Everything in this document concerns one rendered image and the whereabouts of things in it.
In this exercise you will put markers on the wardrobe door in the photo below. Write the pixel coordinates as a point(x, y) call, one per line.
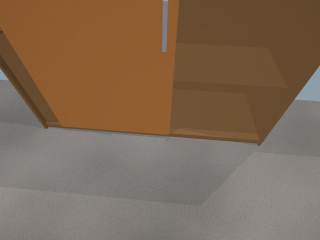
point(98, 63)
point(17, 67)

